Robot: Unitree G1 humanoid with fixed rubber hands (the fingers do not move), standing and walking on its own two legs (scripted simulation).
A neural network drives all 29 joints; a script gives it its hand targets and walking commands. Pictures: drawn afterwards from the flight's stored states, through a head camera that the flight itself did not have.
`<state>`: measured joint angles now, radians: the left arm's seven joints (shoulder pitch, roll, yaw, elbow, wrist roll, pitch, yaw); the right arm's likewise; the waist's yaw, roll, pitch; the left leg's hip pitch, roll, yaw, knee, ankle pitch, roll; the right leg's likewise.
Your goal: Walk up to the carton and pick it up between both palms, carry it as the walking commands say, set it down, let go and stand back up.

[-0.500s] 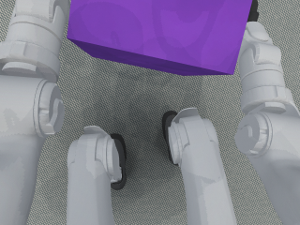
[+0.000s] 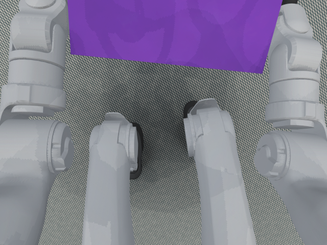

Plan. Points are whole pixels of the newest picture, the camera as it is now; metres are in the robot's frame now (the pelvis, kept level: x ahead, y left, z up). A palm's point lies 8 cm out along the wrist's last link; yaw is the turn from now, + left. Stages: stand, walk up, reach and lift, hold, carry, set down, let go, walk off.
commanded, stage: reach and lift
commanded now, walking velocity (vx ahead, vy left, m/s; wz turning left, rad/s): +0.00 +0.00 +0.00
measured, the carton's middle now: (170, 4) +0.53 -0.07 -0.18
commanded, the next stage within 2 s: none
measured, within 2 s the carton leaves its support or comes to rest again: neither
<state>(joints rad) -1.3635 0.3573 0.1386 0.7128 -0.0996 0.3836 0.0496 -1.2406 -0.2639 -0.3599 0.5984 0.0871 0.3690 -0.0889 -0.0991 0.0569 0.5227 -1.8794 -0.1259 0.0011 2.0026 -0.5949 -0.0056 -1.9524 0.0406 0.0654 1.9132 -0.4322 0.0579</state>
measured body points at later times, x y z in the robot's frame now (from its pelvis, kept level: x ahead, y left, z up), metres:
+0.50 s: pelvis +0.02 +0.01 +0.04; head +0.32 +0.01 +0.38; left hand +0.59 +0.13 -0.05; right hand +0.51 -0.24 -0.05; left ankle +0.12 +0.10 -0.41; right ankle +0.16 -0.13 -0.41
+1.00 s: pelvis +0.07 +0.00 +0.12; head +0.33 -0.03 +0.48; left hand +0.56 +0.11 +0.03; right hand +0.50 -0.26 +0.02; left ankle +0.12 +0.11 -0.41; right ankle +0.16 -0.14 -0.41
